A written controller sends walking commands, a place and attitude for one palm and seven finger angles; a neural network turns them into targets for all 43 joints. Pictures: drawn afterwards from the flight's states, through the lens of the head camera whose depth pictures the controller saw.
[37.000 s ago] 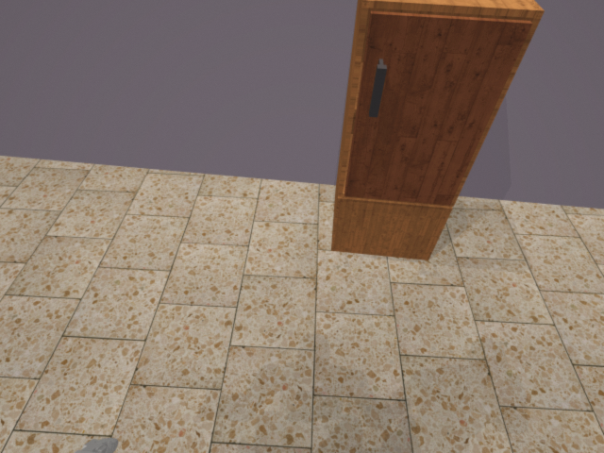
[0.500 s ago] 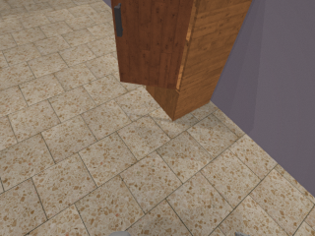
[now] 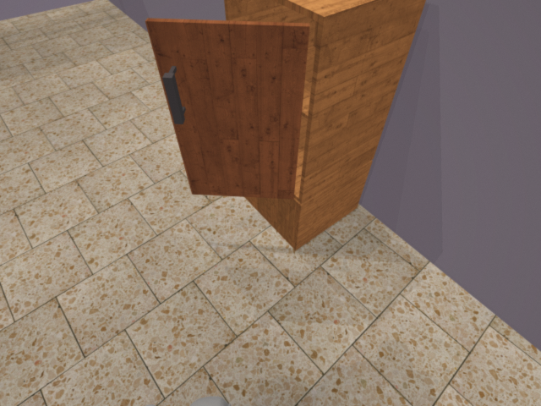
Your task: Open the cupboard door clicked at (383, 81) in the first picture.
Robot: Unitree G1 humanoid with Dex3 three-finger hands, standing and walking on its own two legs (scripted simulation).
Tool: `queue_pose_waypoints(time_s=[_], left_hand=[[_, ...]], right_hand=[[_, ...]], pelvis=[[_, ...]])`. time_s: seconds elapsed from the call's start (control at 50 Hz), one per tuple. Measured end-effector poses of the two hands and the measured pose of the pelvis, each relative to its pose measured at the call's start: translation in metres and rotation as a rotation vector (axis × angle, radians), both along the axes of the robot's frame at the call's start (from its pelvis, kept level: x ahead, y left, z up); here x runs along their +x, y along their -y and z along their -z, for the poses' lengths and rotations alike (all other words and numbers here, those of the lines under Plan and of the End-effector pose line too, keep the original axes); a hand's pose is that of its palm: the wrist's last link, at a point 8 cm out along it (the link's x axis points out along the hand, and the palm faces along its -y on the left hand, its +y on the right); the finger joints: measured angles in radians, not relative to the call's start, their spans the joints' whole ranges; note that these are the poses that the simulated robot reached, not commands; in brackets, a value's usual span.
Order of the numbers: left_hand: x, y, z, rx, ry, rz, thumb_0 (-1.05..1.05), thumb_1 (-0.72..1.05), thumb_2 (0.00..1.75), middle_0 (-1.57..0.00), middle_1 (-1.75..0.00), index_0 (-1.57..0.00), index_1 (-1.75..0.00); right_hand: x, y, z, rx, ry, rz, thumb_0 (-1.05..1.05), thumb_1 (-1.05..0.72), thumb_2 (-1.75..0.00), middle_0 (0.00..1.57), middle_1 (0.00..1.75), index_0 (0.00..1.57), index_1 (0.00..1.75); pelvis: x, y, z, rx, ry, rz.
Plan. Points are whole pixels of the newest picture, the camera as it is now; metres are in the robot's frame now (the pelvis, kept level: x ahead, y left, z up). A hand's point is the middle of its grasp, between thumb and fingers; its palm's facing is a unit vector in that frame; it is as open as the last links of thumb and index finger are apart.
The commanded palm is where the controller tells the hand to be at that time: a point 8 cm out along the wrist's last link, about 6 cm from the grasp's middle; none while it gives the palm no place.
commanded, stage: take the last steps up to it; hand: left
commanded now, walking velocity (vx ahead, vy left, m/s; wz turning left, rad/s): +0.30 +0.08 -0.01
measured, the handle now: (176, 95) +0.82 +0.27 +0.00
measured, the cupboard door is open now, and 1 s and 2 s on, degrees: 49 49 49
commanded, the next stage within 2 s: come to a stop and stand still in 0.42 s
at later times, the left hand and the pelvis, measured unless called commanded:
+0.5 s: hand (136, 358) +0.23 +0.26 -0.17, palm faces -0.01 -0.99 -0.17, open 7.4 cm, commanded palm none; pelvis +0.17 +0.08 +0.00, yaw -3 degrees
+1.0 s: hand (147, 324) +0.29 +0.26 -0.18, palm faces +0.00 -0.98 -0.21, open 7.4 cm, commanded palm none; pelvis +0.22 +0.07 -0.01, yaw -2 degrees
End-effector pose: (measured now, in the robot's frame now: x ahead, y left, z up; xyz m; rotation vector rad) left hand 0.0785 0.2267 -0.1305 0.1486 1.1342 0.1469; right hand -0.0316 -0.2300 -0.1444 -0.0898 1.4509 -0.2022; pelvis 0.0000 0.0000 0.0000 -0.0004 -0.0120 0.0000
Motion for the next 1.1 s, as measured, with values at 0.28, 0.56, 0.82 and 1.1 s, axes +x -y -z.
queue_pose_waypoints(time_s=[0.28,0.56,0.82,1.1], left_hand=[[-0.018,-0.077,0.033,-0.025,-0.349,-0.081,0.00,0.92,0.90,-0.20,-0.30,-0.20,-0.30],[0.189,-0.070,0.006,-0.014,-0.072,0.061,0.01,0.92,0.90,-0.20,-0.30,-0.19,-0.30],[0.254,-0.051,0.015,-0.009,-0.040,0.064,0.00,0.91,0.90,-0.20,-0.30,-0.20,-0.30],[0.180,-0.081,0.019,0.046,-0.179,-0.015,0.01,0.91,0.90,-0.20,-0.30,-0.20,-0.30]], right_hand=[[0.215,-0.060,-0.009,-0.062,0.317,-0.119,0.00,-0.91,-0.90,0.19,0.30,0.20,0.30],[0.195,-0.078,-0.002,-0.020,0.070,0.000,0.00,-0.93,-0.90,0.20,0.30,0.21,0.30],[0.216,-0.079,0.006,-0.007,-0.038,0.062,0.00,-0.91,-0.90,0.20,0.30,0.20,0.30],[0.262,-0.066,0.009,-0.037,0.104,-0.022,0.00,-0.91,-0.90,0.20,0.30,0.20,0.30]], pelvis=[[0.106,-0.065,0.015,-0.006,-0.005,0.034],[0.188,-0.072,0.000,0.018,-0.004,0.056],[0.226,-0.063,0.007,0.006,-0.014,0.033],[0.211,-0.063,0.011,0.020,-0.002,0.040]])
